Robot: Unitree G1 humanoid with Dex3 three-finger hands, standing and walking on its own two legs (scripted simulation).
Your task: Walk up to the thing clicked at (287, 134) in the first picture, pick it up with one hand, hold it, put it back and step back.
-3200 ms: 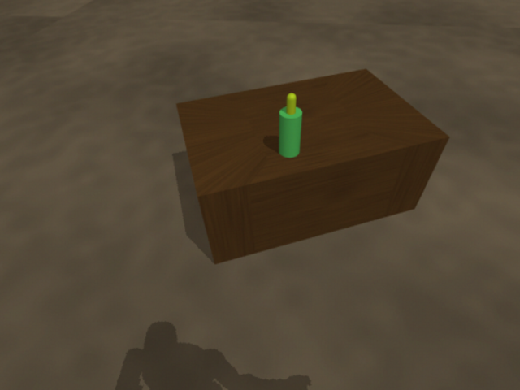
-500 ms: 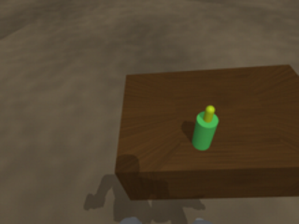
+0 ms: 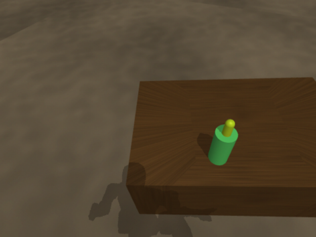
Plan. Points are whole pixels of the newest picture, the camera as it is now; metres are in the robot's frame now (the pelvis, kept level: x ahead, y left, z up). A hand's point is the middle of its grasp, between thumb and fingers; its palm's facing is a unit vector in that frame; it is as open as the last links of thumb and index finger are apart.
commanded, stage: walk up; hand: right
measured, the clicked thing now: (223, 141) +0.49 -0.21 -0.18
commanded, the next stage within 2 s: stand in 0.86 s
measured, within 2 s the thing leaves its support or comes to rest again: neither
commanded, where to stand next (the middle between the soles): +0.05 +0.02 m, yaw -2 degrees
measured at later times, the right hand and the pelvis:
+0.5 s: hand out of the picture +0.10 -0.26 -0.13, palm faces +0.00 +0.94 -0.33, open 7.4 cm; pelvis +0.01 +0.00 +0.02, yaw -1 degrees
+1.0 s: hand out of the picture +0.09 -0.26 -0.13, palm faces +0.02 +0.95 -0.33, open 7.4 cm; pelvis +0.02 +0.00 +0.03, yaw -1 degrees
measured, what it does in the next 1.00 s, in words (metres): stands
